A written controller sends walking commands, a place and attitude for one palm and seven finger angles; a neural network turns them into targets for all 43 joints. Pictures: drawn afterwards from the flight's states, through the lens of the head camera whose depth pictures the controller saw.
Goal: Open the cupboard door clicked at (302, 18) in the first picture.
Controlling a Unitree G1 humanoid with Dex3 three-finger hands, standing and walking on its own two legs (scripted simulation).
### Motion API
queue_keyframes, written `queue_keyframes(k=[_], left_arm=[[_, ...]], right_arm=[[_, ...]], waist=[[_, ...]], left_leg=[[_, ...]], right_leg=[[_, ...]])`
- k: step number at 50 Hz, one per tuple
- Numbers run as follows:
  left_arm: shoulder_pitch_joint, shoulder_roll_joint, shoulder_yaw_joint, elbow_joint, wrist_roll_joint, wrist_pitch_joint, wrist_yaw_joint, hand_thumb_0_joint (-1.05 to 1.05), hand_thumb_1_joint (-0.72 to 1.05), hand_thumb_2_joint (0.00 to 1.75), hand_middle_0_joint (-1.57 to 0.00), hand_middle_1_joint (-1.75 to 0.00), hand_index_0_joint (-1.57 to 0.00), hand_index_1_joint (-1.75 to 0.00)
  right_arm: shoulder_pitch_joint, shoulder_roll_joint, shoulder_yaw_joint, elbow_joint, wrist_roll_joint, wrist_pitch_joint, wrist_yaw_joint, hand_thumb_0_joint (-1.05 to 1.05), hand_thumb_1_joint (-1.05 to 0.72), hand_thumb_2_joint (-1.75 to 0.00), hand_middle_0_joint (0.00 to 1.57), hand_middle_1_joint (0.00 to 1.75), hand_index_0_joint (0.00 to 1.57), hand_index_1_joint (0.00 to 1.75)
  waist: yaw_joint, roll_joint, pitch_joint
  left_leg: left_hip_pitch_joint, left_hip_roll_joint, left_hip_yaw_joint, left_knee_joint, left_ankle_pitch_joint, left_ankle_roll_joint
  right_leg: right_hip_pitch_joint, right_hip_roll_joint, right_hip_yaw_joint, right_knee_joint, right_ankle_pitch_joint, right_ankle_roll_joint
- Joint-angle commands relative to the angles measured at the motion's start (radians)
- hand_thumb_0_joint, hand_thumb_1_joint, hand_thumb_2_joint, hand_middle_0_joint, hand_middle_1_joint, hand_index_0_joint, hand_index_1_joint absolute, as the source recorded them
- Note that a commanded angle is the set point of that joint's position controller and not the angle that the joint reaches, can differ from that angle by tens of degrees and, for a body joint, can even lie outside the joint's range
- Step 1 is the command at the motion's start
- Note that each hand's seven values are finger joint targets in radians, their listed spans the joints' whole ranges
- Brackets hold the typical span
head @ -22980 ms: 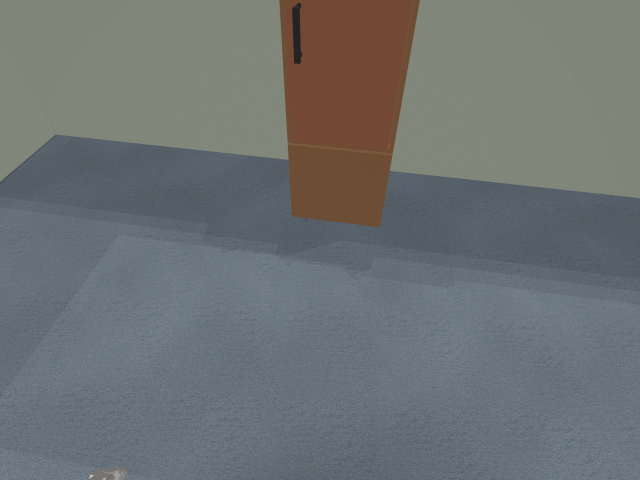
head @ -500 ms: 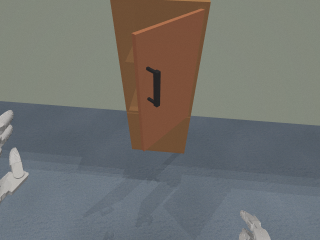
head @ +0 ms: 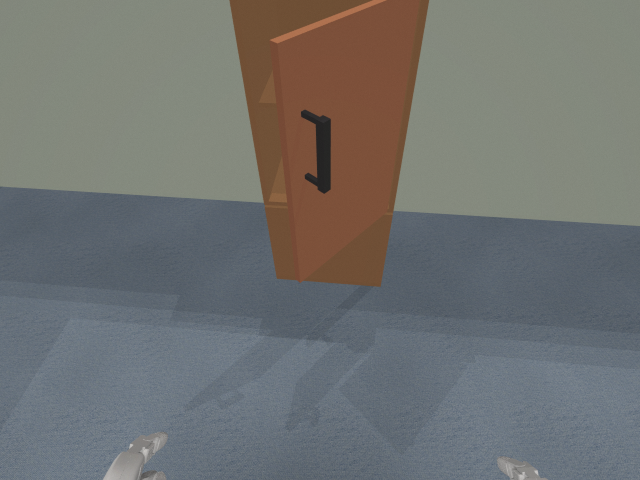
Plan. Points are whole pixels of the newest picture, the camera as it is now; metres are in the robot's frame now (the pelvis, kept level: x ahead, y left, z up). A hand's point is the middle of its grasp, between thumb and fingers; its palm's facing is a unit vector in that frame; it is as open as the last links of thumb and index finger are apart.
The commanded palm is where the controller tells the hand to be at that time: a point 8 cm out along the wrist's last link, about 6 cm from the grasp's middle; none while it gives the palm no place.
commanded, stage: let the arm hang, fingers relaxed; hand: left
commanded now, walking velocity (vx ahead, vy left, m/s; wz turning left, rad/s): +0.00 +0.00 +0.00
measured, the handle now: (316, 152) +0.65 +0.03 +0.05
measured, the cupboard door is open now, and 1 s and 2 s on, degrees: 52 52 52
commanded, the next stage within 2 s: look to check the result in 0.88 s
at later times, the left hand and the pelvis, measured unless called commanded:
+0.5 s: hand out of the picture -0.03 +0.19 -0.16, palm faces +0.04 -0.97 -0.26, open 7.4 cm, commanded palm none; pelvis +0.01 -0.01 +0.01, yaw +1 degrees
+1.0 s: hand out of the picture +0.04 +0.16 -0.16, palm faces +0.04 -0.98 -0.21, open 7.3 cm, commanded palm none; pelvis +0.03 -0.02 +0.01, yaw +1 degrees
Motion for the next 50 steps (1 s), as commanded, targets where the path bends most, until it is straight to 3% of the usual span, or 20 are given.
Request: queue_keyframes(k=[1, 5, 8, 12, 17, 22, 30, 34, 40, 50], left_arm=[[0.009, 0.153, 0.025, 0.100, -0.006, -0.050, 0.011, 0.00, 0.90, 0.90, -0.20, -0.30, -0.20, -0.30], [0.065, 0.102, 0.020, 0.263, -0.016, -0.056, 0.015, 0.00, 0.90, 0.90, -0.20, -0.30, -0.20, -0.30], [0.096, 0.085, 0.018, 0.341, -0.019, -0.056, 0.016, 0.00, 0.90, 0.90, -0.20, -0.30, -0.20, -0.30], [0.116, 0.065, 0.013, 0.403, -0.020, -0.057, 0.021, 0.00, 0.90, 0.90, -0.20, -0.30, -0.20, -0.30], [0.135, 0.053, 0.015, 0.433, -0.022, -0.057, 0.028, 0.00, 0.90, 0.90, -0.20, -0.30, -0.20, -0.30], [0.141, 0.037, 0.014, 0.441, -0.021, -0.053, 0.033, 0.00, 0.90, 0.90, -0.20, -0.30, -0.20, -0.30], [0.118, 0.017, 0.013, 0.430, -0.020, -0.061, 0.038, 0.00, 0.90, 0.90, -0.20, -0.30, -0.20, -0.30], [0.101, 0.009, 0.014, 0.426, -0.020, -0.059, 0.038, 0.00, 0.90, 0.90, -0.20, -0.30, -0.20, -0.30], [0.086, 0.009, 0.016, 0.424, -0.022, -0.065, 0.038, 0.00, 0.90, 0.90, -0.20, -0.30, -0.20, -0.30], [0.087, 0.008, 0.014, 0.432, -0.024, -0.067, 0.038, 0.00, 0.90, 0.90, -0.20, -0.30, -0.20, -0.30]], right_arm=[[0.020, -0.094, -0.021, 0.000, -0.004, 0.005, -0.012, 0.00, -0.90, -0.90, 0.20, 0.30, 0.20, 0.30], [0.067, -0.049, -0.013, 0.086, 0.000, 0.007, -0.025, 0.00, -0.90, -0.90, 0.20, 0.30, 0.20, 0.30], [0.107, -0.041, -0.016, 0.132, 0.005, 0.011, -0.033, 0.00, -0.90, -0.90, 0.20, 0.30, 0.20, 0.30], [0.158, -0.021, -0.022, 0.181, 0.008, 0.019, -0.038, 0.00, -0.90, -0.90, 0.20, 0.30, 0.20, 0.30], [0.199, 0.000, -0.025, 0.211, 0.008, 0.020, -0.041, 0.00, -0.90, -0.90, 0.20, 0.30, 0.20, 0.30], [0.195, 0.023, -0.024, 0.225, 0.005, 0.022, -0.040, 0.00, -0.90, -0.90, 0.20, 0.30, 0.20, 0.30], [0.173, 0.046, -0.017, 0.236, 0.003, 0.011, -0.039, 0.00, -0.90, -0.90, 0.20, 0.30, 0.20, 0.30], [0.167, 0.057, -0.013, 0.240, 0.001, 0.012, -0.039, 0.00, -0.90, -0.90, 0.20, 0.30, 0.20, 0.30], [0.157, 0.052, -0.013, 0.237, 0.002, 0.007, -0.041, 0.00, -0.90, -0.90, 0.20, 0.30, 0.20, 0.30], [0.157, 0.047, -0.013, 0.242, 0.005, 0.008, -0.045, 0.00, -0.90, -0.90, 0.20, 0.30, 0.20, 0.30]], waist=[[0.020, -0.001, -0.018], [0.023, 0.111, -0.050], [0.025, 0.083, -0.025], [0.017, -0.002, 0.038], [0.015, -0.043, 0.046], [0.020, -0.051, 0.094], [0.025, -0.037, 0.066], [0.027, -0.028, 0.091], [0.024, -0.010, 0.046], [0.021, -0.030, 0.046]], left_leg=[[0.077, 0.079, -0.136, -0.149, -0.032, 0.012], [0.105, 0.084, -0.127, -0.179, -0.035, 0.006], [0.103, 0.090, -0.133, -0.194, -0.053, 0.010], [0.121, 0.088, -0.119, -0.185, -0.060, 0.011], [0.128, 0.086, -0.112, -0.180, -0.049, 0.014], [0.109, 0.086, -0.113, -0.194, -0.060, 0.014], [0.127, 0.094, -0.108, -0.206, 0.060, 0.012], [0.109, 0.092, -0.108, -0.218, 0.049, 0.006], [0.145, 0.092, -0.097, -0.205, 0.112, 0.003], [0.170, 0.096, -0.092, -0.202, 0.123, 0.001]], right_leg=[[-0.014, -0.096, 0.141, -0.206, -0.081, -0.060], [0.040, -0.093, 0.129, -0.221, -0.030, -0.059], [0.050, -0.090, 0.113, -0.243, -0.025, -0.058], [-0.001, -0.097, 0.102, -0.281, -0.069, -0.063], [-0.004, -0.098, 0.096, -0.281, -0.092, -0.065], [-0.023, -0.094, 0.090, -0.274, -0.106, -0.062], [0.036, -0.095, 0.085, -0.246, 0.032, -0.046], [0.044, -0.094, 0.081, -0.255, 0.023, -0.040], [0.078, -0.100, 0.089, -0.262, 0.088, -0.040], [0.083, -0.098, 0.088, -0.274, 0.107, -0.040]])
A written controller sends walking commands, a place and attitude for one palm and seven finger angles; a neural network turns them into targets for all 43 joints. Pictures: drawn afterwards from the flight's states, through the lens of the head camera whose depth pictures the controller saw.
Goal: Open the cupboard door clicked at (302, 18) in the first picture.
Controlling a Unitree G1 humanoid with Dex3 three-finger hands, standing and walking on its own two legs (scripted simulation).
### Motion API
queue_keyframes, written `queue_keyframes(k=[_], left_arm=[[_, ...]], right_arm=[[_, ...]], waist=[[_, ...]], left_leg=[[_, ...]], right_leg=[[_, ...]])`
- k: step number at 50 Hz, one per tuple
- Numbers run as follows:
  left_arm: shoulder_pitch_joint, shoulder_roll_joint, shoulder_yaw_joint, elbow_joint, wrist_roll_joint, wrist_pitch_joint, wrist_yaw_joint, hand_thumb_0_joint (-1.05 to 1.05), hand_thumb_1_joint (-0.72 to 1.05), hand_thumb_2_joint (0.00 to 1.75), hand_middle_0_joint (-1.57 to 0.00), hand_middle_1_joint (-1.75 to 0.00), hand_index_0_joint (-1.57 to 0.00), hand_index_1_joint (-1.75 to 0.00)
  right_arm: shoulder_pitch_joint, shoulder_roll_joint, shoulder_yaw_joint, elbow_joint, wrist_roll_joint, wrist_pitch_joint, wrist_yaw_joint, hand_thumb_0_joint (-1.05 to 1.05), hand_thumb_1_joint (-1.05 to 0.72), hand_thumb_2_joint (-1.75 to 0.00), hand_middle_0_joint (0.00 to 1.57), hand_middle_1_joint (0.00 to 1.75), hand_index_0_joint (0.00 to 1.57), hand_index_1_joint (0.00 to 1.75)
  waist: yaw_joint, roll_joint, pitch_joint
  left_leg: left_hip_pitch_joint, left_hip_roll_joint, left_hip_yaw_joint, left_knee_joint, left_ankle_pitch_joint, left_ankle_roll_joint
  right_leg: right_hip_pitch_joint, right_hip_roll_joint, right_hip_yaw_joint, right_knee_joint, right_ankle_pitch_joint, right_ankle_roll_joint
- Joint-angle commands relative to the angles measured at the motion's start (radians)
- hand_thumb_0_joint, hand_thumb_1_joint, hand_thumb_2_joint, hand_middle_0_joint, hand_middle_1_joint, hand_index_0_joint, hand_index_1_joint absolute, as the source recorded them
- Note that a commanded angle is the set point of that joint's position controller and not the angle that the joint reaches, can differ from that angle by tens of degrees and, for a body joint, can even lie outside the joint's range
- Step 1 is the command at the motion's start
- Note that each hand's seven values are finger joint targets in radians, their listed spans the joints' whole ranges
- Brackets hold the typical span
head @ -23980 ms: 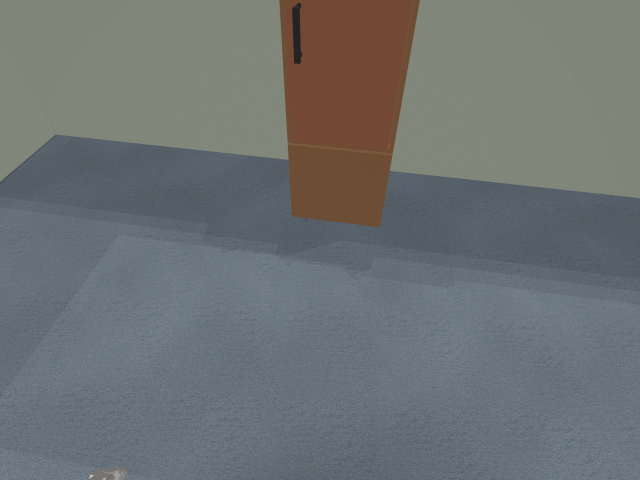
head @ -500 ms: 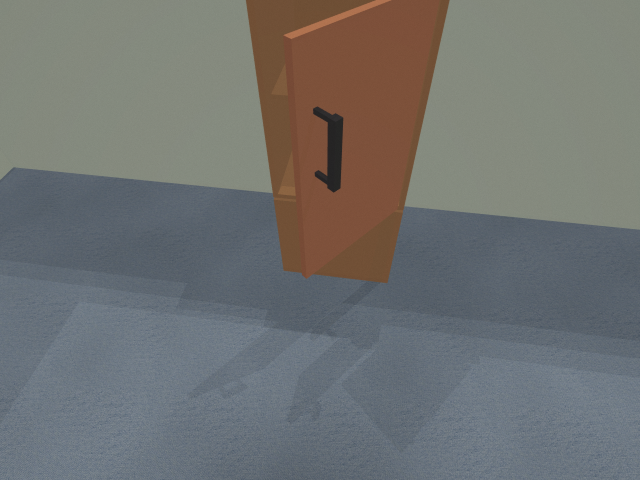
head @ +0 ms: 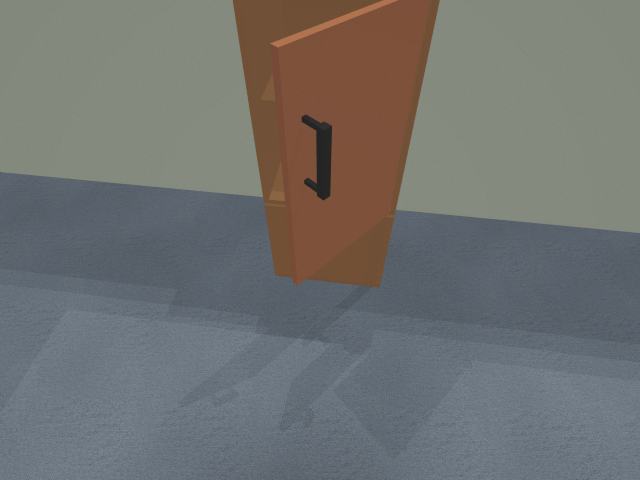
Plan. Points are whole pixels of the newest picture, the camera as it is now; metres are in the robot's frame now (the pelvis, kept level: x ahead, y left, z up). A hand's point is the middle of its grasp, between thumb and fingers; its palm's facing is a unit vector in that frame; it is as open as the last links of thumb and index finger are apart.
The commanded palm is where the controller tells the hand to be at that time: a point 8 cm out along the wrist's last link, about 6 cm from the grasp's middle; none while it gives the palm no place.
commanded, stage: look to check the result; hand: left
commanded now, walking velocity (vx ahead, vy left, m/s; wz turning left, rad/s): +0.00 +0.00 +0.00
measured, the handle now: (316, 159) +0.62 +0.04 +0.04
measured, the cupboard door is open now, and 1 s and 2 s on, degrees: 52 52 52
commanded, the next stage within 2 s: walk to a spot facing it in 0.44 s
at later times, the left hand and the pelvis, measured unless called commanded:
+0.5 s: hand out of the picture +0.01 +0.17 -0.17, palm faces +0.04 -0.98 -0.21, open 7.4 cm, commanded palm none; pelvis +0.01 -0.01 +0.00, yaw +0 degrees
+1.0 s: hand out of the picture +0.08 +0.19 -0.17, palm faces -0.11 -0.96 -0.26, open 7.4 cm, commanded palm none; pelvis +0.00 -0.01 -0.01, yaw -11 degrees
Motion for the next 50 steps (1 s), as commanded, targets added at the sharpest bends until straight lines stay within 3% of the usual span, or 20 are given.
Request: queue_keyframes(k=[1, 28, 31, 38, 40, 42, 43, 44, 45, 46, 47, 50], left_arm=[[0.075, 0.115, 0.026, -0.018, 0.004, -0.012, 0.005, 0.00, 0.90, 0.90, -0.20, -0.30, -0.20, -0.30], [0.083, 0.115, 0.028, -0.014, 0.003, -0.018, 0.008, 0.00, 0.90, 0.90, -0.20, -0.30, -0.20, -0.30], [0.091, 0.109, 0.039, -0.025, 0.006, -0.005, 0.010, 0.00, 0.90, 0.90, -0.20, -0.30, -0.20, -0.30], [0.035, 0.166, 0.090, -0.099, 0.015, 0.026, -0.002, 0.00, 0.90, 0.90, -0.20, -0.30, -0.20, -0.30], [0.019, 0.166, 0.096, -0.118, 0.015, 0.029, -0.007, 0.00, 0.90, 0.90, -0.20, -0.30, -0.20, -0.30], [0.004, 0.151, 0.097, -0.141, 0.015, 0.034, -0.014, 0.00, 0.90, 0.90, -0.20, -0.30, -0.20, -0.30], [-0.005, 0.135, 0.095, -0.158, 0.015, 0.038, -0.019, 0.00, 0.90, 0.90, -0.20, -0.30, -0.20, -0.30], [-0.016, 0.117, 0.095, -0.171, 0.015, 0.042, -0.024, 0.00, 0.90, 0.90, -0.20, -0.30, -0.20, -0.30], [-0.039, 0.117, 0.095, -0.190, 0.016, 0.047, -0.029, 0.00, 0.90, 0.90, -0.20, -0.30, -0.20, -0.30], [-0.052, 0.113, 0.097, -0.206, 0.016, 0.052, -0.032, 0.00, 0.90, 0.90, -0.20, -0.30, -0.20, -0.30], [-0.055, 0.105, 0.099, -0.212, 0.017, 0.050, -0.039, 0.00, 0.90, 0.90, -0.20, -0.30, -0.20, -0.30], [-0.023, 0.093, 0.094, -0.217, 0.015, 0.044, -0.048, 0.00, 0.90, 0.90, -0.20, -0.30, -0.20, -0.30]], right_arm=[[0.050, -0.095, -0.012, -0.026, 0.001, -0.012, -0.009, 0.00, -0.90, -0.90, 0.20, 0.30, 0.20, 0.30], [0.040, -0.100, -0.011, -0.017, -0.001, -0.015, -0.013, 0.00, -0.90, -0.90, 0.20, 0.30, 0.20, 0.30], [0.054, -0.088, -0.018, -0.022, 0.000, -0.005, -0.020, 0.00, -0.90, -0.90, 0.20, 0.30, 0.20, 0.30], [0.040, -0.108, -0.055, -0.090, -0.001, 0.012, -0.029, 0.00, -0.90, -0.90, 0.20, 0.30, 0.20, 0.30], [0.043, -0.116, -0.060, -0.106, -0.001, 0.009, -0.030, 0.00, -0.90, -0.90, 0.20, 0.30, 0.20, 0.30], [0.049, -0.146, -0.068, -0.121, -0.006, 0.006, -0.033, 0.00, -0.90, -0.90, 0.20, 0.30, 0.20, 0.30], [0.062, -0.175, -0.074, -0.126, -0.010, 0.003, -0.036, 0.00, -0.90, -0.90, 0.20, 0.30, 0.20, 0.30], [0.078, -0.206, -0.081, -0.133, -0.013, -0.001, -0.038, 0.00, -0.90, -0.90, 0.20, 0.30, 0.20, 0.30], [0.085, -0.215, -0.084, -0.140, -0.017, -0.008, -0.038, 0.00, -0.90, -0.90, 0.20, 0.30, 0.20, 0.30], [0.081, -0.218, -0.082, -0.154, -0.018, -0.010, -0.039, 0.00, -0.90, -0.90, 0.20, 0.30, 0.20, 0.30], [0.051, -0.225, -0.084, -0.168, -0.022, -0.015, -0.036, 0.00, -0.90, -0.90, 0.20, 0.30, 0.20, 0.30], [-0.002, -0.237, -0.086, -0.196, -0.025, -0.015, -0.030, 0.00, -0.90, -0.90, 0.20, 0.30, 0.20, 0.30]], waist=[[0.005, -0.004, 0.004], [0.004, -0.016, 0.010], [0.003, -0.032, 0.001], [-0.006, -0.080, 0.002], [-0.011, -0.046, 0.000], [-0.013, 0.045, 0.003], [-0.016, 0.118, 0.004], [-0.019, 0.203, -0.001], [-0.023, 0.239, -0.014], [-0.017, 0.186, -0.025], [0.001, 0.143, -0.040], [0.024, 0.135, -0.072]], left_leg=[[0.040, 0.086, -0.072, -0.057, 0.093, 0.027], [0.059, 0.091, -0.057, -0.055, 0.127, 0.023], [0.064, 0.099, -0.020, -0.006, 0.121, 0.016], [0.003, 0.095, 0.060, 0.123, -0.004, -0.004], [0.027, 0.114, 0.052, 0.102, 0.003, 0.001], [0.055, 0.183, -0.010, 0.030, 0.023, 0.030], [0.070, 0.249, -0.079, -0.029, 0.023, 0.068], [0.060, 0.340, -0.165, -0.107, 0.020, 0.125], [0.063, 0.409, -0.208, -0.160, 0.058, 0.178], [0.054, 0.436, -0.209, -0.164, 0.027, 0.201], [0.050, 0.426, -0.177, -0.146, 0.073, 0.199], [0.022, 0.370, -0.019, -0.050, 0.207, 0.137]], right_leg=[[-0.061, -0.118, 0.104, -0.112, 0.065, -0.024], [-0.034, -0.123, 0.105, -0.118, 0.162, -0.020], [-0.049, -0.124, 0.135, -0.094, 0.241, -0.022], [-0.108, -0.155, 0.252, -0.034, 0.296, -0.079], [-0.148, -0.134, 0.255, -0.003, 0.277, -0.072], [-0.209, -0.063, 0.212, 0.076, 0.207, -0.039], [-0.255, -0.016, 0.171, 0.163, 0.121, -0.020], [-0.286, 0.021, 0.113, 0.311, -0.057, -0.004], [-0.327, 0.018, 0.094, 0.484, -0.265, 0.007], [-0.337, -0.008, 0.117, 0.576, -0.311, 0.007], [-0.338, -0.024, 0.125, 0.573, -0.302, 0.009], [-0.204, -0.030, 0.069, 0.384, -0.239, 0.013]])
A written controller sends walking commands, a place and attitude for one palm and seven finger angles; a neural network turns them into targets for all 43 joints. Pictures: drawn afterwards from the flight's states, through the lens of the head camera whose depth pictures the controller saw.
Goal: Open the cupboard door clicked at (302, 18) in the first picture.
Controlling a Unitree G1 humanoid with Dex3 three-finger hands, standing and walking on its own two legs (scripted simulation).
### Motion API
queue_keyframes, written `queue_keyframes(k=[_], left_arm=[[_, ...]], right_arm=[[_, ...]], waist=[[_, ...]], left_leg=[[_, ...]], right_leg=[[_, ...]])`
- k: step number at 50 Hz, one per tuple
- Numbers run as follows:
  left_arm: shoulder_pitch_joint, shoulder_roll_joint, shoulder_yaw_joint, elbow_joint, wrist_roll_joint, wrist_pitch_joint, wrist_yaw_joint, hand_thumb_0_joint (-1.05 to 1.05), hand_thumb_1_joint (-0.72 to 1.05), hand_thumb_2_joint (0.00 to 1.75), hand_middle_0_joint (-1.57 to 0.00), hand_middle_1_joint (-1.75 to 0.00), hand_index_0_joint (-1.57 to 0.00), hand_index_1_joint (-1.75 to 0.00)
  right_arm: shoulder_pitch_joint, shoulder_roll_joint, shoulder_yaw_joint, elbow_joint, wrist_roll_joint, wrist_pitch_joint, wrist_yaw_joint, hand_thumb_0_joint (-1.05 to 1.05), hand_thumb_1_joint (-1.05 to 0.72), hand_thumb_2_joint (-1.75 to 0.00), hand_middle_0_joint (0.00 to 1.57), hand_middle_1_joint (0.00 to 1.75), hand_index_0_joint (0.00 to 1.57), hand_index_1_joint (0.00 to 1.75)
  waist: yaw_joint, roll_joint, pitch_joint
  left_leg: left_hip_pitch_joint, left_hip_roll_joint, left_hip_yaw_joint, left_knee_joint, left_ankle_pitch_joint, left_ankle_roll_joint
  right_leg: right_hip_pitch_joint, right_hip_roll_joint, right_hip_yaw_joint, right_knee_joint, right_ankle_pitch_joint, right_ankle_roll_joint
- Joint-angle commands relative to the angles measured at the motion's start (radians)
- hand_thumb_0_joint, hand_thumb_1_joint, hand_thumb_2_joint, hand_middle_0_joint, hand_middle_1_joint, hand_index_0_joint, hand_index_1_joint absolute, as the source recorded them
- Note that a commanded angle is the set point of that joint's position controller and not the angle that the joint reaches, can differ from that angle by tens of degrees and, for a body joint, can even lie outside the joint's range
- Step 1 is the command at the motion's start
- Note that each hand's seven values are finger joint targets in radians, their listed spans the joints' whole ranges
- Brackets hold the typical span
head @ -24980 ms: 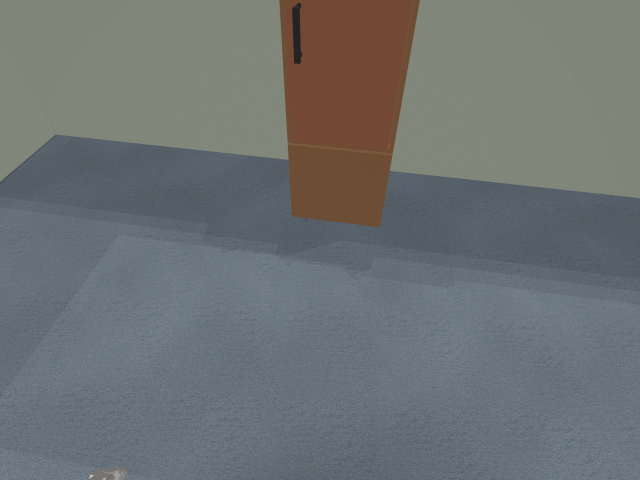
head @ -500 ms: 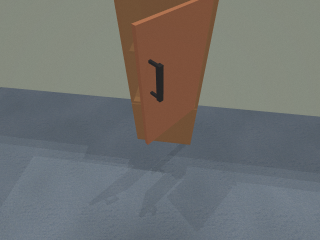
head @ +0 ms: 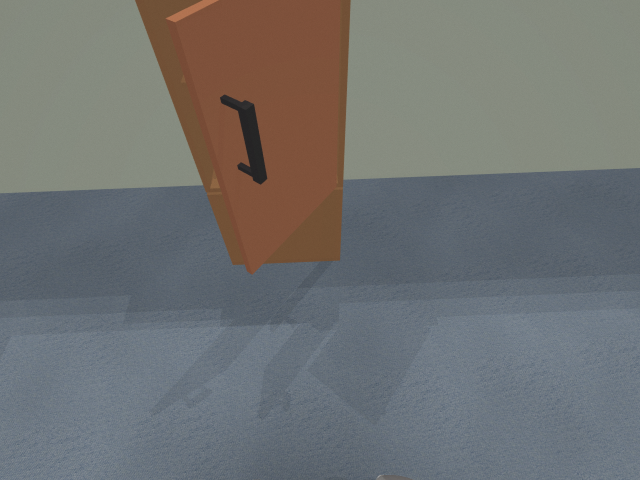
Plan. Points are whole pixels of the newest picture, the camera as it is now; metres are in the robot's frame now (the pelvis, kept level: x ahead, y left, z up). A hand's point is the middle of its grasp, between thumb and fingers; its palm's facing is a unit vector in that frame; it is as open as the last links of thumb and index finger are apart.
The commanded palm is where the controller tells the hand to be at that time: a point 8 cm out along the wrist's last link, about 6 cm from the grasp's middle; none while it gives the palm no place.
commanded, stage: walk to a spot facing it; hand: left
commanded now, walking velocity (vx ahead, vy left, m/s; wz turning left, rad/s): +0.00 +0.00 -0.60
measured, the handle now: (244, 141) +0.60 +0.17 +0.05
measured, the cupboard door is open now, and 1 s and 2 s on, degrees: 52 52 52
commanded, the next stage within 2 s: none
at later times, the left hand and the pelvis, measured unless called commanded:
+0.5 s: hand out of the picture +0.13 +0.18 -0.17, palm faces -0.22 -0.95 -0.22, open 7.4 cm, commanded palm none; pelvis +0.00 -0.01 +0.00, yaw -17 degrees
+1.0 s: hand (279, 447) +0.18 +0.08 -0.17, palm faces -0.54 -0.81 -0.24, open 7.4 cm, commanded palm none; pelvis +0.00 -0.04 +0.00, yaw -35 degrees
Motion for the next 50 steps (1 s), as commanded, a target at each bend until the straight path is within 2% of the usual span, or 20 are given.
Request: queue_keyframes(k=[1, 2, 4, 5, 7, 11, 18, 19, 21, 22, 26, 31, 33, 34, 35, 36, 41, 48, 49, 50], left_arm=[[0.069, 0.059, 0.017, -0.083, 0.003, -0.032, -0.013, 0.00, 0.90, 0.90, -0.20, -0.30, -0.20, -0.30], [0.119, 0.089, 0.026, -0.072, 0.006, -0.034, -0.011, 0.00, 0.90, 0.90, -0.20, -0.30, -0.20, -0.30], [0.147, 0.276, 0.055, -0.078, 0.016, -0.044, 0.012, 0.00, 0.90, 0.90, -0.20, -0.30, -0.20, -0.30], [0.127, 0.295, 0.053, -0.098, 0.009, -0.039, 0.013, 0.00, 0.90, 0.90, -0.20, -0.30, -0.20, -0.30], [0.030, 0.217, 0.046, -0.121, 0.013, -0.045, 0.030, 0.00, 0.90, 0.90, -0.20, -0.30, -0.20, -0.30], [0.050, 0.207, 0.042, -0.126, 0.014, -0.053, 0.035, 0.00, 0.90, 0.90, -0.20, -0.30, -0.20, -0.30], [0.007, 0.210, 0.045, -0.149, 0.007, -0.041, 0.026, 0.00, 0.90, 0.90, -0.20, -0.30, -0.20, -0.30], [-0.014, 0.187, 0.037, -0.159, 0.000, -0.038, 0.023, 0.00, 0.90, 0.90, -0.20, -0.30, -0.20, -0.30], [-0.003, 0.115, 0.016, -0.203, -0.006, -0.042, 0.002, 0.00, 0.90, 0.90, -0.20, -0.30, -0.20, -0.30], [-0.021, 0.142, 0.024, -0.233, 0.003, -0.046, -0.010, 0.00, 0.90, 0.90, -0.20, -0.30, -0.20, -0.30], [-0.046, 0.106, 0.020, -0.202, 0.005, -0.031, -0.028, 0.00, 0.90, 0.90, -0.20, -0.30, -0.20, -0.30], [-0.078, 0.098, 0.006, -0.217, 0.002, -0.035, -0.039, 0.00, 0.90, 0.90, -0.20, -0.30, -0.20, -0.30], [-0.003, 0.117, 0.013, -0.192, 0.001, -0.040, -0.038, 0.00, 0.90, 0.90, -0.20, -0.30, -0.20, -0.30], [0.070, 0.176, 0.025, -0.170, 0.006, -0.047, -0.030, 0.00, 0.90, 0.90, -0.20, -0.30, -0.20, -0.30], [0.118, 0.304, 0.053, -0.158, 0.019, -0.057, -0.009, 0.00, 0.90, 0.90, -0.20, -0.30, -0.20, -0.30], [0.170, 0.340, 0.057, -0.148, 0.002, -0.054, 0.005, 0.00, 0.90, 0.90, -0.20, -0.30, -0.20, -0.30], [-0.018, 0.219, 0.035, -0.188, 0.015, -0.047, 0.028, 0.00, 0.90, 0.90, -0.20, -0.30, -0.20, -0.30], [-0.051, 0.214, 0.034, -0.188, 0.006, -0.037, 0.013, 0.00, 0.90, 0.90, -0.20, -0.30, -0.20, -0.30], [-0.063, 0.176, 0.026, -0.204, 0.002, -0.034, 0.005, 0.00, 0.90, 0.90, -0.20, -0.30, -0.20, -0.30], [-0.062, 0.107, 0.009, -0.231, -0.006, -0.031, -0.010, 0.00, 0.90, 0.90, -0.20, -0.30, -0.20, -0.30]], right_arm=[[0.000, -0.205, -0.041, -0.073, -0.003, -0.013, -0.006, 0.00, -0.90, -0.90, 0.20, 0.30, 0.20, 0.30], [-0.030, -0.201, -0.044, -0.090, 0.005, -0.007, -0.004, 0.00, -0.90, -0.90, 0.20, 0.30, 0.20, 0.30], [-0.092, -0.108, -0.034, -0.159, 0.022, 0.012, 0.015, 0.00, -0.90, -0.90, 0.20, 0.30, 0.20, 0.30], [-0.084, -0.125, -0.034, -0.165, 0.022, 0.016, 0.024, 0.00, -0.90, -0.90, 0.20, 0.30, 0.20, 0.30], [-0.099, -0.133, -0.040, -0.158, 0.020, 0.017, 0.017, 0.00, -0.90, -0.90, 0.20, 0.30, 0.20, 0.30], [-0.095, -0.091, -0.026, -0.158, 0.029, 0.009, 0.015, 0.00, -0.90, -0.90, 0.20, 0.30, 0.20, 0.30], [-0.028, -0.104, -0.023, -0.168, 0.039, -0.005, 0.002, 0.00, -0.90, -0.90, 0.20, 0.30, 0.20, 0.30], [0.019, -0.127, -0.024, -0.154, 0.037, -0.014, -0.003, 0.00, -0.90, -0.90, 0.20, 0.30, 0.20, 0.30], [0.043, -0.275, -0.048, -0.179, 0.012, -0.019, -0.009, 0.00, -0.90, -0.90, 0.20, 0.30, 0.20, 0.30], [0.021, -0.296, -0.044, -0.205, 0.002, -0.016, -0.012, 0.00, -0.90, -0.90, 0.20, 0.30, 0.20, 0.30], [-0.016, -0.204, -0.021, -0.208, -0.002, -0.028, -0.011, 0.00, -0.90, -0.90, 0.20, 0.30, 0.20, 0.30], [0.030, -0.235, -0.039, -0.186, -0.002, -0.017, 0.002, 0.00, -0.90, -0.90, 0.20, 0.30, 0.20, 0.30], [0.005, -0.246, -0.044, -0.191, 0.006, -0.010, 0.007, 0.00, -0.90, -0.90, 0.20, 0.30, 0.20, 0.30], [-0.009, -0.227, -0.045, -0.203, 0.016, -0.006, 0.012, 0.00, -0.90, -0.90, 0.20, 0.30, 0.20, 0.30], [-0.026, -0.135, -0.027, -0.245, 0.027, -0.004, 0.020, 0.00, -0.90, -0.90, 0.20, 0.30, 0.20, 0.30], [-0.067, -0.161, -0.021, -0.265, 0.027, 0.008, 0.015, 0.00, -0.90, -0.90, 0.20, 0.30, 0.20, 0.30], [-0.044, -0.121, -0.019, -0.202, 0.028, 0.010, 0.019, 0.00, -0.90, -0.90, 0.20, 0.30, 0.20, 0.30], [0.071, -0.115, -0.018, -0.171, 0.030, -0.005, 0.013, 0.00, -0.90, -0.90, 0.20, 0.30, 0.20, 0.30], [0.118, -0.162, -0.023, -0.159, 0.022, -0.016, 0.008, 0.00, -0.90, -0.90, 0.20, 0.30, 0.20, 0.30], [0.164, -0.270, -0.044, -0.154, -0.004, -0.024, 0.003, 0.00, -0.90, -0.90, 0.20, 0.30, 0.20, 0.30]], waist=[[0.028, 0.110, -0.129], [0.057, 0.059, -0.125], [0.089, -0.371, -0.048], [0.078, -0.234, -0.055], [0.024, -0.241, -0.078], [0.021, -0.106, -0.160], [-0.025, -0.140, -0.166], [-0.052, -0.090, -0.172], [-0.044, 0.307, -0.157], [-0.042, 0.184, -0.118], [-0.005, 0.196, -0.126], [-0.035, 0.213, -0.137], [0.010, 0.161, -0.141], [0.044, 0.036, -0.151], [0.063, -0.350, -0.163], [0.115, -0.316, -0.183], [0.003, -0.172, -0.185], [-0.048, -0.153, -0.158], [-0.068, -0.049, -0.154], [-0.091, 0.269, -0.127]], left_leg=[[0.045, 0.248, -0.134, -0.112, 0.271, 0.121], [-0.030, 0.199, -0.091, -0.018, 0.157, 0.074], [-0.306, -0.047, -0.033, 0.443, -0.380, -0.030], [-0.292, -0.032, -0.137, 0.546, -0.356, -0.019], [-0.340, -0.015, -0.196, 0.612, -0.235, -0.022], [-0.221, -0.050, -0.157, 0.413, -0.213, -0.039], [-0.008, -0.085, -0.179, 0.020, -0.068, -0.020], [0.147, -0.041, -0.201, -0.122, 0.024, -0.007], [0.243, 0.388, -0.595, -0.274, 0.206, 0.181], [0.077, 0.428, -0.601, -0.261, 0.175, 0.255], [0.161, 0.210, -0.249, -0.134, 0.630, 0.152], [0.145, 0.214, -0.153, -0.089, 0.522, 0.115], [0.061, 0.198, -0.120, 0.008, 0.394, 0.067], [-0.067, 0.143, -0.073, 0.152, 0.211, 0.013], [-0.321, -0.023, 0.021, 0.407, -0.282, -0.054], [-0.323, -0.020, -0.129, 0.568, -0.413, -0.044], [-0.228, -0.015, -0.169, 0.500, -0.231, -0.047], [0.065, -0.074, -0.141, 0.012, -0.062, -0.026], [0.198, 0.003, -0.229, -0.142, -0.132, 0.008], [0.279, 0.260, -0.541, -0.310, -0.385, 0.098]], right_leg=[[0.096, -0.034, -0.036, -0.177, 0.093, 0.004], [0.187, -0.036, -0.030, -0.335, 0.243, 0.002], [0.189, -0.384, 0.512, -0.623, 0.475, -0.169], [0.126, -0.378, 0.506, -0.600, 0.318, -0.229], [0.175, -0.280, 0.458, -0.545, 0.429, -0.202], [0.256, -0.231, 0.385, -0.453, 0.760, -0.191], [0.165, -0.159, 0.428, -0.406, 0.718, -0.127], [0.043, -0.111, 0.386, -0.359, 0.613, -0.078], [-0.224, 0.058, 0.095, 0.010, -0.108, 0.041], [-0.199, 0.008, 0.085, 0.179, -0.116, 0.056], [-0.227, -0.020, 0.028, 0.277, 0.009, 0.075], [-0.034, -0.008, -0.074, -0.088, 0.056, 0.051], [0.136, -0.002, -0.080, -0.296, 0.224, 0.029], [0.286, -0.065, 0.009, -0.426, 0.399, -0.002], [0.405, -0.356, 0.441, -0.529, 0.677, -0.123], [0.342, -0.439, 0.493, -0.534, 0.732, -0.220], [0.202, -0.243, 0.335, -0.467, 0.612, -0.184], [0.011, -0.155, 0.390, -0.465, 0.280, -0.111], [-0.144, -0.078, 0.342, -0.405, 0.056, -0.066], [-0.344, 0.076, 0.161, -0.143, -0.117, -0.003]])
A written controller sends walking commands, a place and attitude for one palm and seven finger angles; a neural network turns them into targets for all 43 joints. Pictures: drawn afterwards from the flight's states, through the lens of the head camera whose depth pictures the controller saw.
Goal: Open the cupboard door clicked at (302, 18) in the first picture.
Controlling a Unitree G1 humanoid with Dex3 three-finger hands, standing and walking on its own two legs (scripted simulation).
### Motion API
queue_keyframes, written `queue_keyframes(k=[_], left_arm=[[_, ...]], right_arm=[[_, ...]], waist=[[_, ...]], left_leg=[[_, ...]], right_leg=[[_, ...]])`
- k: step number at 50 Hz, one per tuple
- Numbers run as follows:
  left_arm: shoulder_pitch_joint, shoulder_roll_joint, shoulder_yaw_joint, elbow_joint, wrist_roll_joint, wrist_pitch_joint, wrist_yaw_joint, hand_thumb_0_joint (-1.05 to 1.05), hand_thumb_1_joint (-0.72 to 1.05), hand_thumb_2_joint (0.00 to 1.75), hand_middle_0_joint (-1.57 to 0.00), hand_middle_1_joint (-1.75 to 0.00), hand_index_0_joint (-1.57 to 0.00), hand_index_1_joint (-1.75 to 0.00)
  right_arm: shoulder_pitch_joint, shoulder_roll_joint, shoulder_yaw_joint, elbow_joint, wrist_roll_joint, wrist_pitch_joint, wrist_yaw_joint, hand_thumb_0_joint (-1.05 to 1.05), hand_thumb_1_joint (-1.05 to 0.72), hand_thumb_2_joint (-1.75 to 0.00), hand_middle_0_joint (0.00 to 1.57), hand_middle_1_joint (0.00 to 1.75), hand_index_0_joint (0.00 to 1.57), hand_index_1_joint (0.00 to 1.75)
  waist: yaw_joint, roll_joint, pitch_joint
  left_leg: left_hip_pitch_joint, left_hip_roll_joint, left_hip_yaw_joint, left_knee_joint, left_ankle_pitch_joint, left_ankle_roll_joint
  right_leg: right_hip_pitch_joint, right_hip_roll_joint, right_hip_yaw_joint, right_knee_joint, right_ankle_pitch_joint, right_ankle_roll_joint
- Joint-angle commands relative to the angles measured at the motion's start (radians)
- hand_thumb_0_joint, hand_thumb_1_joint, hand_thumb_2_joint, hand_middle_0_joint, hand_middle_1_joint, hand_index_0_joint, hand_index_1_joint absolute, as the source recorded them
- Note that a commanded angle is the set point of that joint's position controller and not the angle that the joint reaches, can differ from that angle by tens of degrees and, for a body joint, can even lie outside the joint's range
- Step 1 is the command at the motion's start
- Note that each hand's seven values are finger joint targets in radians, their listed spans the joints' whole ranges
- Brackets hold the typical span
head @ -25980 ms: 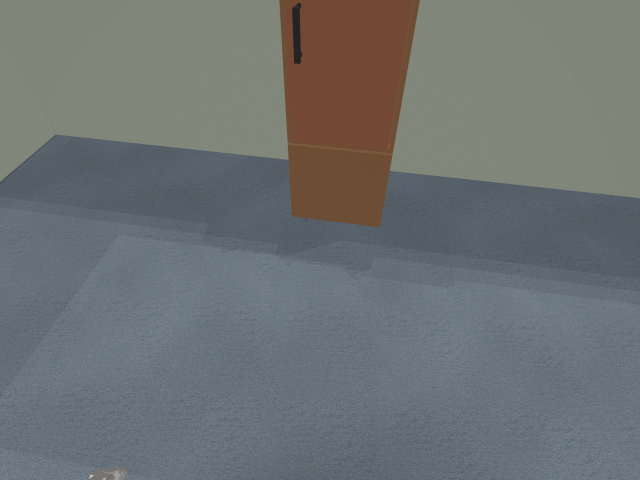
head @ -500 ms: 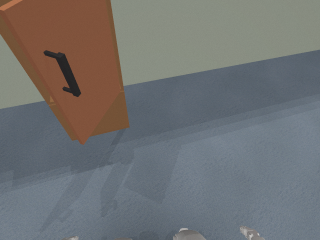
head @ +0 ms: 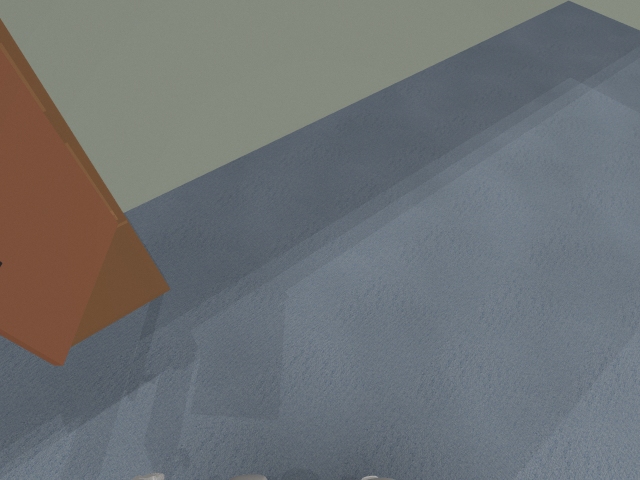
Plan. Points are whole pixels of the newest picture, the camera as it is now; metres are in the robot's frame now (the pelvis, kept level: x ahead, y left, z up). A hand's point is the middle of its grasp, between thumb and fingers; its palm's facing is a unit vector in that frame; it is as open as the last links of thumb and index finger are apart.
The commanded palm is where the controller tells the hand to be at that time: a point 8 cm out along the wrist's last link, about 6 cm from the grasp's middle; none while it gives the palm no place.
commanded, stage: walk to a spot facing it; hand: left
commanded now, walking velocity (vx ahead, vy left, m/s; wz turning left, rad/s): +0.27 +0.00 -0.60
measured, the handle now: out of the picture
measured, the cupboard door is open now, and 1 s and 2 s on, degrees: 52 52 52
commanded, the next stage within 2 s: turn to face it in 1.50 s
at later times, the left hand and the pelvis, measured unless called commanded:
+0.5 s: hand (270, 394) +0.25 +0.09 -0.15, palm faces -0.30 -0.93 -0.22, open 7.4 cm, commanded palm none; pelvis +0.11 -0.07 +0.01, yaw -17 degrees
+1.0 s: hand (369, 248) +0.53 -0.07 -0.16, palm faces -0.51 -0.84 -0.19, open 7.4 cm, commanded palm none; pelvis +0.32 -0.17 +0.00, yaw -28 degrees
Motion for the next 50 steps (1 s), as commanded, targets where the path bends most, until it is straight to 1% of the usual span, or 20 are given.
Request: queue_keyframes(k=[1, 3, 6, 10, 13, 14, 15, 16, 18, 22, 30, 31, 32, 33, 36, 40, 45, 48, 49, 50], left_arm=[[-0.122, 0.108, 0.036, -0.169, -0.003, -0.036, -0.025, 0.00, 0.90, 0.90, -0.20, -0.30, -0.20, -0.30], [-0.140, 0.111, 0.053, -0.142, 0.016, -0.044, -0.048, 0.00, 0.90, 0.90, -0.20, -0.30, -0.20, -0.30], [-0.141, 0.057, 0.034, -0.123, 0.010, -0.047, -0.072, 0.00, 0.90, 0.90, -0.20, -0.30, -0.20, -0.30], [-0.193, 0.036, 0.017, -0.126, 0.005, -0.052, -0.078, 0.00, 0.90, 0.90, -0.20, -0.30, -0.20, -0.30], [-0.085, 0.067, 0.031, -0.084, 0.008, -0.058, -0.075, 0.00, 0.90, 0.90, -0.20, -0.30, -0.20, -0.30], [0.068, 0.127, 0.048, -0.034, 0.010, -0.065, -0.066, 0.00, 0.90, 0.90, -0.20, -0.30, -0.20, -0.30], [0.238, 0.270, 0.085, 0.009, 0.016, -0.077, -0.045, 0.00, 0.90, 0.90, -0.20, -0.30, -0.20, -0.30], [0.300, 0.313, 0.093, 0.027, -0.008, -0.074, -0.023, 0.00, 0.90, 0.90, -0.20, -0.30, -0.20, -0.30], [0.124, 0.237, 0.069, -0.021, 0.000, -0.074, -0.004, 0.00, 0.90, 0.90, -0.20, -0.30, -0.20, -0.30], [0.013, 0.173, 0.049, -0.038, 0.011, -0.098, -0.005, 0.00, 0.90, 0.90, -0.20, -0.30, -0.20, -0.30], [0.054, 0.156, 0.052, 0.014, -0.003, -0.108, -0.017, 0.00, 0.90, 0.90, -0.20, -0.30, -0.20, -0.30], [0.044, 0.123, 0.045, 0.009, -0.002, -0.110, -0.019, 0.00, 0.90, 0.90, -0.20, -0.30, -0.20, -0.30], [0.061, 0.060, 0.033, -0.009, -0.009, -0.112, -0.027, 0.00, 0.90, 0.90, -0.20, -0.30, -0.20, -0.30], [0.014, 0.044, 0.020, -0.044, -0.006, -0.123, -0.030, 0.00, 0.90, 0.90, -0.20, -0.30, -0.20, -0.30], [-0.066, 0.044, 0.022, -0.027, 0.010, -0.123, -0.041, 0.00, 0.90, 0.90, -0.20, -0.30, -0.20, -0.30], [-0.059, -0.010, 0.002, -0.012, 0.009, -0.087, -0.055, 0.00, 0.90, 0.90, -0.20, -0.30, -0.20, -0.30], [-0.140, -0.010, -0.001, -0.016, 0.009, -0.081, -0.058, 0.00, 0.90, 0.90, -0.20, -0.30, -0.20, -0.30], [-0.030, 0.029, 0.012, 0.025, 0.011, -0.089, -0.053, 0.00, 0.90, 0.90, -0.20, -0.30, -0.20, -0.30], [0.119, 0.074, 0.026, 0.071, 0.013, -0.097, -0.045, 0.00, 0.90, 0.90, -0.20, -0.30, -0.20, -0.30], [0.297, 0.177, 0.058, 0.123, 0.019, -0.109, -0.030, 0.00, 0.90, 0.90, -0.20, -0.30, -0.20, -0.30]], right_arm=[[0.232, -0.269, -0.049, -0.026, -0.034, -0.045, -0.028, 0.00, -0.90, -0.90, 0.20, 0.30, 0.20, 0.30], [0.160, -0.219, -0.036, -0.035, -0.041, -0.059, -0.014, 0.00, -0.90, -0.90, 0.20, 0.30, 0.20, 0.30], [0.151, -0.158, -0.018, -0.023, -0.038, -0.074, -0.014, 0.00, -0.90, -0.90, 0.20, 0.30, 0.20, 0.30], [0.232, -0.172, -0.024, 0.013, -0.040, -0.076, -0.003, 0.00, -0.90, -0.90, 0.20, 0.30, 0.20, 0.30], [0.188, -0.184, -0.028, 0.009, -0.036, -0.069, 0.004, 0.00, -0.90, -0.90, 0.20, 0.30, 0.20, 0.30], [0.146, -0.171, -0.025, -0.005, -0.026, -0.069, 0.011, 0.00, -0.90, -0.90, 0.20, 0.30, 0.20, 0.30], [0.078, -0.087, -0.004, -0.059, -0.002, -0.071, 0.024, 0.00, -0.90, -0.90, 0.20, 0.30, 0.20, 0.30], [-0.033, -0.102, -0.006, -0.106, -0.008, -0.067, 0.021, 0.00, -0.90, -0.90, 0.20, 0.30, 0.20, 0.30], [-0.037, -0.115, -0.019, -0.079, -0.012, -0.067, 0.023, 0.00, -0.90, -0.90, 0.20, 0.30, 0.20, 0.30], [0.058, -0.060, -0.017, -0.012, -0.020, -0.051, 0.036, 0.00, -0.90, -0.90, 0.20, 0.30, 0.20, 0.30], [0.054, -0.068, -0.017, -0.012, -0.018, -0.094, 0.031, 0.00, -0.90, -0.90, 0.20, 0.30, 0.20, 0.30], [0.156, -0.108, -0.027, 0.023, -0.020, -0.104, 0.020, 0.00, -0.90, -0.90, 0.20, 0.30, 0.20, 0.30], [0.308, -0.219, -0.052, 0.058, -0.041, -0.113, 0.007, 0.00, -0.90, -0.90, 0.20, 0.30, 0.20, 0.30], [0.414, -0.255, -0.053, 0.074, -0.049, -0.104, -0.002, 0.00, -0.90, -0.90, 0.20, 0.30, 0.20, 0.30], [0.264, -0.113, -0.015, 0.054, -0.039, -0.113, -0.002, 0.00, -0.90, -0.90, 0.20, 0.30, 0.20, 0.30], [0.248, -0.086, -0.004, 0.090, -0.032, -0.127, -0.004, 0.00, -0.90, -0.90, 0.20, 0.30, 0.20, 0.30], [0.275, -0.094, -0.007, 0.130, -0.037, -0.106, 0.007, 0.00, -0.90, -0.90, 0.20, 0.30, 0.20, 0.30], [0.260, -0.104, -0.002, 0.149, -0.032, -0.095, 0.008, 0.00, -0.90, -0.90, 0.20, 0.30, 0.20, 0.30], [0.236, -0.097, 0.001, 0.148, -0.024, -0.095, 0.011, 0.00, -0.90, -0.90, 0.20, 0.30, 0.20, 0.30], [0.226, -0.054, 0.008, 0.128, -0.006, -0.099, 0.020, 0.00, -0.90, -0.90, 0.20, 0.30, 0.20, 0.30]], waist=[[-0.094, 0.304, -0.080], [-0.048, 0.171, -0.041], [-0.033, 0.228, -0.047], [-0.065, 0.204, -0.071], [0.001, 0.168, -0.094], [0.083, 0.044, -0.145], [0.167, -0.318, -0.194], [0.198, -0.285, -0.149], [0.095, -0.182, -0.064], [-0.004, -0.120, -0.086], [-0.027, -0.048, -0.072], [-0.074, 0.041, -0.120], [-0.131, 0.273, -0.205], [-0.165, 0.315, -0.218], [-0.079, 0.180, -0.039], [-0.030, 0.181, -0.086], [-0.046, 0.153, -0.026], [0.029, 0.132, -0.061], [0.101, 0.075, -0.123], [0.175, -0.136, -0.232]], left_leg=[[0.264, 0.507, -0.558, -0.496, -0.329, 0.229], [0.168, 0.418, -0.421, -0.463, -0.192, 0.219], [0.240, 0.297, -0.107, -0.386, 0.130, 0.147], [0.230, 0.303, 0.030, -0.336, 0.285, 0.129], [0.108, 0.288, 0.100, -0.183, 0.217, 0.090], [-0.048, 0.231, 0.166, 0.017, 0.218, 0.051], [-0.378, 0.086, 0.261, 0.380, -0.094, -0.009], [-0.484, 0.069, 0.072, 0.557, -0.282, -0.006], [-0.471, 0.139, -0.036, 0.587, -0.122, -0.008], [-0.204, 0.107, 0.018, 0.347, 0.040, -0.015], [0.097, 0.022, 0.062, -0.130, 0.182, 0.002], [0.295, 0.072, -0.007, -0.197, 0.152, 0.033], [0.506, 0.320, -0.333, -0.257, 0.065, 0.142], [0.553, 0.501, -0.567, -0.359, 0.065, 0.255], [0.303, 0.404, -0.342, -0.383, 0.254, 0.204], [0.307, 0.279, 0.011, -0.360, 0.564, 0.138], [0.199, 0.283, 0.076, -0.398, 0.396, 0.136], [0.173, 0.262, 0.114, -0.235, 0.540, 0.108], [0.087, 0.217, 0.155, -0.043, 0.571, 0.078], [-0.146, 0.119, 0.227, 0.285, 0.360, 0.037]], right_leg=[[-0.381, -0.032, -0.089, 0.363, -0.356, 0.030], [-0.353, -0.095, -0.078, 0.532, -0.233, 0.035], [-0.325, -0.129, -0.154, 0.442, -0.133, 0.051], [-0.150, -0.104, -0.244, 0.196, -0.142, 0.034], [0.134, -0.057, -0.292, 0.003, -0.071, 0.005], [0.390, -0.074, -0.235, -0.073, -0.080, -0.032], [0.621, -0.378, 0.241, -0.243, -0.244, -0.155], [0.539, -0.500, 0.473, -0.349, -0.175, -0.232], [0.318, -0.432, 0.385, -0.374, -0.385, -0.231], [0.119, -0.303, 0.109, -0.352, -0.115, -0.177], [0.097, -0.228, 0.087, -0.217, 0.004, -0.132], [-0.010, -0.166, 0.041, -0.046, 0.066, -0.095], [-0.222, -0.044, -0.092, 0.256, -0.089, -0.037], [-0.362, -0.004, -0.129, 0.544, -0.339, -0.019], [-0.433, -0.151, -0.079, 0.746, -0.117, -0.006], [-0.319, -0.160, -0.148, 0.473, -0.033, 0.011], [-0.098, -0.123, -0.250, 0.134, 0.040, -0.005], [0.132, -0.070, -0.296, 0.023, 0.054, -0.038], [0.351, -0.077, -0.255, -0.010, 0.040, -0.066], [0.610, -0.293, 0.042, -0.096, -0.125, -0.149]])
